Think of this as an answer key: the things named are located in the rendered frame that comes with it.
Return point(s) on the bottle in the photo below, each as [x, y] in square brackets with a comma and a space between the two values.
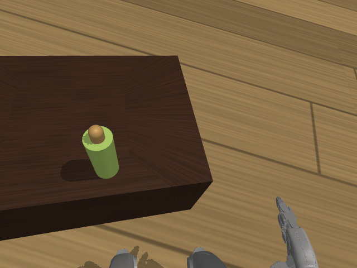
[99, 144]

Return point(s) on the right robot hand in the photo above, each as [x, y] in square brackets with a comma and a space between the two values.
[299, 248]

